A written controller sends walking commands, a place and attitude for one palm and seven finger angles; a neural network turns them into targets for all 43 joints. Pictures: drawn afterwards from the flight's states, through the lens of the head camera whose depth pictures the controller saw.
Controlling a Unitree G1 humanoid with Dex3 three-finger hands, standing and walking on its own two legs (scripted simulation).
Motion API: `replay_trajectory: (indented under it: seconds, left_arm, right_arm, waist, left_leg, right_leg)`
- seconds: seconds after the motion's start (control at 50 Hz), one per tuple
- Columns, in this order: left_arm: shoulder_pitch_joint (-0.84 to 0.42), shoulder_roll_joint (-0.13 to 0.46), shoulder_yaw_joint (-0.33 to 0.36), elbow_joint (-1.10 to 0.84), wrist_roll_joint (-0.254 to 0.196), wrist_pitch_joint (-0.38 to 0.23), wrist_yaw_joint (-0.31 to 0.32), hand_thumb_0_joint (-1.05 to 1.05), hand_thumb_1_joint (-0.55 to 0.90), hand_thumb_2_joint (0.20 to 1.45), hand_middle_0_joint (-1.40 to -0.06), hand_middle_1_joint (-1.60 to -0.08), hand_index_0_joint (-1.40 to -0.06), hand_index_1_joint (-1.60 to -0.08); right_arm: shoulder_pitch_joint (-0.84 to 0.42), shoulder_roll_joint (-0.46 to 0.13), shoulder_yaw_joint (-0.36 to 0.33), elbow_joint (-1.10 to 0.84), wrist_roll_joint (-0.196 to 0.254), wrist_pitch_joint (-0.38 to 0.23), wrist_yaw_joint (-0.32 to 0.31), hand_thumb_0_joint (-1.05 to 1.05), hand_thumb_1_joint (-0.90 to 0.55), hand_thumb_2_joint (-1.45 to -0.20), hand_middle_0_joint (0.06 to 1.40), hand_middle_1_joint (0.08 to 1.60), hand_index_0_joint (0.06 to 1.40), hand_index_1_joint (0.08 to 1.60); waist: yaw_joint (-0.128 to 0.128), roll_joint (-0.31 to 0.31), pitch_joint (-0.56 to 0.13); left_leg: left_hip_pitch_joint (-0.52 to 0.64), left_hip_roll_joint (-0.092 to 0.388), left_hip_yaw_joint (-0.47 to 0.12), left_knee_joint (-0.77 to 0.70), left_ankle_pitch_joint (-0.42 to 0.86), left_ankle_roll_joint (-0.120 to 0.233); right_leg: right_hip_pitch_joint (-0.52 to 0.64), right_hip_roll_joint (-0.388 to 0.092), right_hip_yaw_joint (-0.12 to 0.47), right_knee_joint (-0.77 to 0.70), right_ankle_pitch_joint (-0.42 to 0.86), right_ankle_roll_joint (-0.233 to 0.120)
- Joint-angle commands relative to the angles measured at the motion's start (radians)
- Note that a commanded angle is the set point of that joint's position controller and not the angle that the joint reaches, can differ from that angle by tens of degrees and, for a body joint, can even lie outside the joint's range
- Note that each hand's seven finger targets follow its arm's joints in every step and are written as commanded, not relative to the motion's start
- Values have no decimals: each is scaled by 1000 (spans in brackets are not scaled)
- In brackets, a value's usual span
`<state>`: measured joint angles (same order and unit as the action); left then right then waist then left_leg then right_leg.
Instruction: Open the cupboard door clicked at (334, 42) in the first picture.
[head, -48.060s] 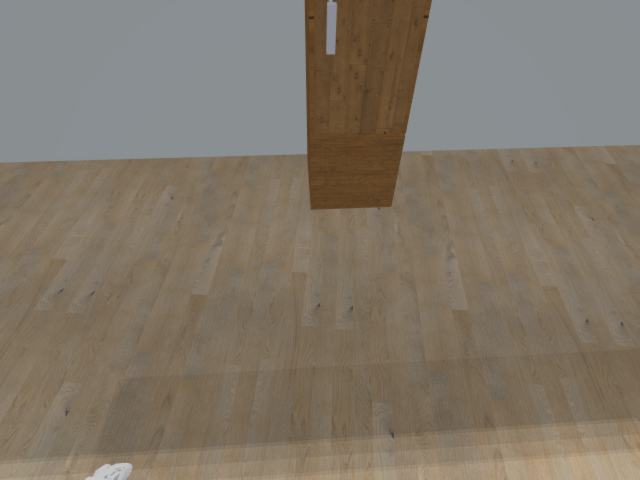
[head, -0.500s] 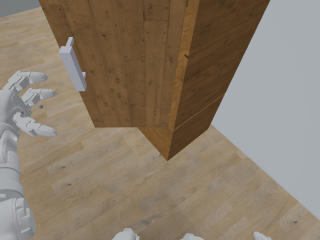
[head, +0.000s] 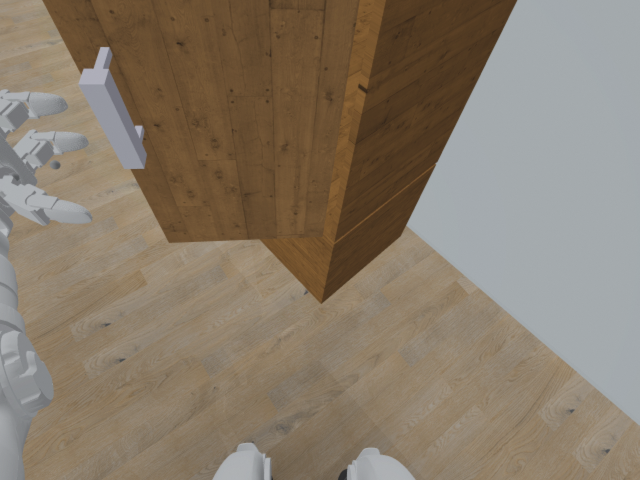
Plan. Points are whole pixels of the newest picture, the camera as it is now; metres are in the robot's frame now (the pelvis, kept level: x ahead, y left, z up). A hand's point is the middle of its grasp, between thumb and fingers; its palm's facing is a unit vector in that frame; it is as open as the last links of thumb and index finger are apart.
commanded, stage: move the hooked fingers beside the handle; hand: left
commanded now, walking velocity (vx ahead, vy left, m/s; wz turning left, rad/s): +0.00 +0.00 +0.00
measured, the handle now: (120, 111) +0.56 +0.26 +0.09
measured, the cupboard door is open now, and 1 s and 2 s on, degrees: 52 52 52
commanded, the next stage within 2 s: slide the fingers in behind the handle in 1.18 s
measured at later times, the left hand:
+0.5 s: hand (56, 126) +0.51 +0.31 +0.10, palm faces +0.06 -1.00 -0.01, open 14.0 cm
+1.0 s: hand (55, 136) +0.50 +0.31 +0.10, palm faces +0.07 -1.00 -0.01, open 14.0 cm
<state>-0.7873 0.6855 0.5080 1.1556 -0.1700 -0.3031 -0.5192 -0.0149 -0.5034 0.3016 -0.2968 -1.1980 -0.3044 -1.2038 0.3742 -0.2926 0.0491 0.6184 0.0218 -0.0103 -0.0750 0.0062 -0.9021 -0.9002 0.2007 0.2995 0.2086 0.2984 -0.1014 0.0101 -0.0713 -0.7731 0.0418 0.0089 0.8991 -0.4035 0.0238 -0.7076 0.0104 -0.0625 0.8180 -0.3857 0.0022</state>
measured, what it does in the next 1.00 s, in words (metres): stands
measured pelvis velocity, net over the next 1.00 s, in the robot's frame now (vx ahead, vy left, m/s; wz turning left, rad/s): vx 0.02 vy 0.01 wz -0.03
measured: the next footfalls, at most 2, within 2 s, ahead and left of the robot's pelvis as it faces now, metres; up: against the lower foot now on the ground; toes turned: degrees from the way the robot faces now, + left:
none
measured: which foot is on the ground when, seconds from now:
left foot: down 0.00-1.00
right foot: down 0.00-1.00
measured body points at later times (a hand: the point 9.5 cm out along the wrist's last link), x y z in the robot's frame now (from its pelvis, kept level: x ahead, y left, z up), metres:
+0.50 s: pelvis +0.01 +0.00 -0.01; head +0.16 +0.03 +0.41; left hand +0.50 +0.37 +0.11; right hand -0.02 -0.28 -0.10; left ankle +0.01 +0.10 -0.69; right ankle +0.00 -0.13 -0.69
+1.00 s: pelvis +0.02 +0.01 -0.01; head +0.15 +0.04 +0.42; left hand +0.49 +0.37 +0.10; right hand +0.03 -0.27 -0.10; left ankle +0.01 +0.10 -0.69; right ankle +0.00 -0.13 -0.69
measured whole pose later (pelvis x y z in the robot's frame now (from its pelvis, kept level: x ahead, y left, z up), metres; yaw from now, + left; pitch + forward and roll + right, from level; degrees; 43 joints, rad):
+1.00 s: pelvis +0.02 +0.01 -0.01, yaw -2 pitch +21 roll -5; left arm -0.87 0.80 0.58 1.21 -0.12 -0.28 -0.52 -0.01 -0.50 0.30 -0.30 -1.20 -0.30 -1.20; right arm 0.41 -0.28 0.06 0.58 0.00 0.10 -0.04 0.00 -0.90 -0.90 0.20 0.30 0.21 0.30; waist -0.15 0.02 -0.09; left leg -0.87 0.07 0.00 0.96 -0.45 0.03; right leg -0.79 0.04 -0.06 0.83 -0.40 0.01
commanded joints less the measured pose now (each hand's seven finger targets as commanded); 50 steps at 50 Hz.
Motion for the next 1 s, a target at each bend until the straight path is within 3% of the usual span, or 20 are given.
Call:
replay_trajectory:
  seconds: [0.0, 0.02, 0.08, 0.14, 0.18, 0.2, 0.22, 0.24, 0.28, 0.32, 0.34, 0.46, 0.54, 0.58, 0.64, 0.68, 0.74, 0.82, 0.88, 0.98]
  left_arm:
    - [-432, 396, 89, -146, -15, -51, 1, 0, -500, 300, -300, -1200, -300, -1200]
    - [-427, 440, 121, -129, -14, -53, 3, 0, -500, 300, -300, -1200, -300, -1200]
    - [-488, 435, 85, -127, 17, -61, 6, 0, -500, 300, -300, -1200, -300, -1200]
    - [-498, 486, 108, -108, 27, -62, 5, 0, -500, 300, -300, -1200, -300, -1200]
    - [-511, 500, 106, -71, 32, -50, -6, 0, -500, 300, -300, -1200, -300, -1200]
    - [-522, 493, 94, -66, 34, -44, -13, 0, -500, 300, -300, -1200, -300, -1200]
    - [-530, 491, 96, -73, 26, -45, -21, 0, -500, 300, -300, -1200, -300, -1200]
    - [-534, 531, 118, -71, 33, -42, -24, 0, -500, 300, -300, -1200, -300, -1200]
    - [-549, 554, 123, -68, 43, -35, -28, 0, -500, 300, -300, -1200, -300, -1200]
    - [-580, 532, 101, -56, 39, -32, -32, 0, -500, 300, -300, -1200, -300, -1200]
    - [-587, 589, 137, -71, 49, -34, -28, 0, -500, 300, -300, -1200, -300, -1200]
    - [-498, 534, 109, -40, 52, -13, -36, 0, -500, 300, -300, -1200, -300, -1200]
    - [-532, 546, 123, -114, 43, -21, -37, 0, -500, 300, -300, -1200, -300, -1200]
    - [-522, 512, 111, -129, 39, -30, -27, 0, -500, 300, -300, -1200, -300, -1200]
    - [-532, 545, 147, -158, 37, -45, -7, 0, -500, 300, -300, -1200, -300, -1200]
    - [-482, 525, 146, -136, 39, -38, 1, 0, -500, 300, -300, -1200, -300, -1200]
    - [-496, 523, 134, -154, 46, -31, 6, 0, -500, 300, -300, -1200, -300, -1200]
    - [-468, 476, 109, -147, 36, -26, 4, 0, -500, 300, -300, -1200, -300, -1200]
    - [-439, 470, 121, -169, 17, -38, -5, 0, -500, 300, -300, -1200, -300, -1200]
    - [-449, 425, 90, -161, 7, -47, -8, 0, -500, 300, -300, -1200, -300, -1200]
  right_arm:
    - [138, -197, -67, -64, -3, -13, -19, 0, -900, -900, 200, 300, 200, 300]
    - [145, -202, -64, -66, -5, -7, -20, 0, -900, -900, 200, 300, 200, 300]
    - [154, -195, -61, -62, -7, 3, -15, 0, -900, -900, 200, 300, 200, 300]
    - [172, -203, -61, -63, -8, 20, -15, 0, -900, -900, 200, 300, 200, 300]
    - [180, -206, -59, -62, -7, 29, -16, 0, -900, -900, 200, 300, 200, 300]
    - [183, -204, -57, -63, -6, 32, -15, 0, -900, -900, 200, 300, 200, 300]
    - [191, -206, -58, -65, -8, 35, -17, 0, -900, -900, 200, 300, 200, 300]
    - [196, -209, -59, -62, -8, 40, -17, 0, -900, -900, 200, 300, 200, 300]
    - [207, -211, -58, -60, -9, 48, -17, 0, -900, -900, 200, 300, 200, 300]
    - [214, -208, -53, -56, -10, 54, -17, 0, -900, -900, 200, 300, 200, 300]
    - [219, -215, -57, -54, -13, 58, -17, 0, -900, -900, 200, 300, 200, 300]
    - [238, -211, -57, -66, -17, 78, -5, 0, -900, -900, 200, 300, 200, 300]
    - [246, -213, -62, -68, -20, 88, 0, 0, -900, -900, 200, 300, 200, 300]
    - [246, -209, -66, -66, -22, 91, 6, 0, -900, -900, 200, 300, 200, 300]
    - [244, -211, -70, -63, -27, 89, 10, 0, -900, -900, 200, 300, 200, 300]
    - [242, -208, -73, -67, -26, 87, 15, 0, -900, -900, 200, 300, 200, 300]
    - [234, -203, -68, -68, -24, 94, 17, 0, -900, -900, 200, 300, 200, 300]
    - [228, -202, -68, -75, -23, 99, 17, 0, -900, -900, 200, 300, 200, 300]
    - [218, -203, -72, -83, -22, 95, 20, 0, -900, -900, 200, 300, 200, 300]
    - [203, -199, -70, -77, -19, 95, 20, 0, -900, -900, 200, 300, 200, 300]
  waist:
    - [-22, 104, -390]
    - [-10, 96, -405]
    - [-29, 166, -408]
    - [-38, 158, -431]
    - [-47, 147, -418]
    - [-50, 174, -419]
    - [-50, 165, -447]
    - [-45, 195, -466]
    - [-55, 183, -474]
    - [-69, 193, -446]
    - [-60, 206, -472]
    - [-56, 206, -485]
    - [-54, 243, -520]
    - [-58, 244, -509]
    - [-54, 263, -535]
    - [-47, 227, -516]
    - [-41, 284, -503]
    - [-52, 227, -473]
    - [-40, 218, -501]
    - [-48, 216, -464]
  left_leg:
    - [285, -13, -54, -96, 322, 7]
    - [265, -16, -53, -87, 333, 7]
    - [274, -13, -50, -74, 342, 5]
    - [264, -9, -49, -58, 354, 8]
    - [233, -8, -49, -54, 333, 10]
    - [233, -9, -45, -52, 337, 11]
    - [255, -9, -48, -46, 367, 11]
    - [264, -7, -49, -41, 382, 9]
    - [254, -5, -49, -30, 393, 13]
    - [258, -4, -51, -28, 396, 13]
    - [265, -2, -56, -24, 404, 10]
    - [302, 4, -59, -17, 479, 4]
    - [361, 11, -70, -11, 549, -3]
    - [388, 14, -76, -11, 561, -8]
    - [404, 17, -80, -8, 586, -12]
    - [391, 16, -83, -13, 590, -13]
    - [402, 14, -76, -11, 613, -16]
    - [392, 14, -77, -15, 604, -11]
    - [394, 12, -71, -17, 607, -10]
    - [379, 7, -68, -21, 553, -7]
  right_leg:
    - [86, 38, 31, -68, 267, -20]
    - [109, 42, 35, -59, 283, -25]
    - [69, 41, 36, -53, 279, -19]
    - [63, 46, 40, -47, 288, -17]
    - [64, 46, 41, -47, 279, -16]
    - [62, 46, 43, -47, 285, -15]
    - [65, 51, 40, -41, 304, -19]
    - [59, 49, 39, -40, 311, -16]
    - [56, 50, 41, -39, 322, -12]
    - [26, 56, 36, -40, 313, -14]
    - [27, 55, 35, -38, 309, -13]
    - [-1, 62, 16, -27, 340, -14]
    - [-25, 66, 9, -22, 351, -16]
    - [-47, 69, 5, -29, 335, -17]
    - [-39, 70, 4, -23, 342, -20]
    - [-23, 71, 0, -26, 346, -19]
    - [-29, 69, 3, -26, 358, -18]
    - [-25, 71, -1, -31, 359, -19]
    - [10, 70, 3, -30, 384, -18]
    - [-4, 69, 4, -35, 359, -19]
